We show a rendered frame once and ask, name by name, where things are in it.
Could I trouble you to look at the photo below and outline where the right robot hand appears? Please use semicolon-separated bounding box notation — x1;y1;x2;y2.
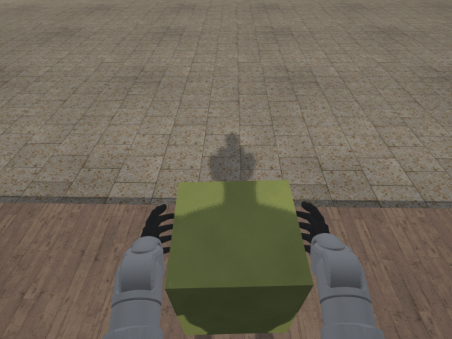
296;201;330;253

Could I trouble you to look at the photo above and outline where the right robot forearm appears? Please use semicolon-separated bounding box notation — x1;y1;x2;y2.
310;233;385;339

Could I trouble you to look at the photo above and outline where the left robot forearm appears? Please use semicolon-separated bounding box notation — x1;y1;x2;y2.
102;236;165;339

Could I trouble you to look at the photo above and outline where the left robot hand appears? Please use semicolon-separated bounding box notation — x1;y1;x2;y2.
141;204;174;254

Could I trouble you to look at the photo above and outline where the carton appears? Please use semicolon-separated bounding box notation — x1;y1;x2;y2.
165;180;314;335

